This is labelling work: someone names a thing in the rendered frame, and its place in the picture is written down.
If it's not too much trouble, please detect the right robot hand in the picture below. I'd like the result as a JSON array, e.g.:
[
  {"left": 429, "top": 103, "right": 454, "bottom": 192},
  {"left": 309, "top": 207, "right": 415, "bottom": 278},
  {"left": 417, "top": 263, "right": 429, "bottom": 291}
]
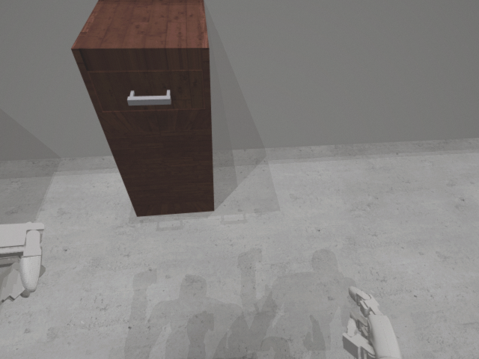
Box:
[{"left": 343, "top": 286, "right": 403, "bottom": 359}]

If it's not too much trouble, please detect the drawer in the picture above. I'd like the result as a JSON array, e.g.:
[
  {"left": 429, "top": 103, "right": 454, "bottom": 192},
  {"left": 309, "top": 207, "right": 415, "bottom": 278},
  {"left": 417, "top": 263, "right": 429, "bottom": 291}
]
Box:
[{"left": 89, "top": 70, "right": 204, "bottom": 111}]

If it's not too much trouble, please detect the left robot hand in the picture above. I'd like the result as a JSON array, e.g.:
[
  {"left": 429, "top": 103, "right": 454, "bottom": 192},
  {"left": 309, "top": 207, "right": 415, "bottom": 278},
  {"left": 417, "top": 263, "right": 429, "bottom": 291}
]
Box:
[{"left": 0, "top": 222, "right": 46, "bottom": 305}]

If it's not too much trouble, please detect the handle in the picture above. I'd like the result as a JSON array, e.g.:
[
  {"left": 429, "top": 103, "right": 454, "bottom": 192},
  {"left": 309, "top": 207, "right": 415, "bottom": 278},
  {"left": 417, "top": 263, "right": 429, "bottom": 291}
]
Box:
[{"left": 127, "top": 90, "right": 171, "bottom": 105}]

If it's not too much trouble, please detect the cabinet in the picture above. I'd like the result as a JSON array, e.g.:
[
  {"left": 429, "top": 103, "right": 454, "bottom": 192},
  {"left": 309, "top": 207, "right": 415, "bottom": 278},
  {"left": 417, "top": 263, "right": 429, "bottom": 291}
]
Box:
[{"left": 71, "top": 0, "right": 214, "bottom": 217}]

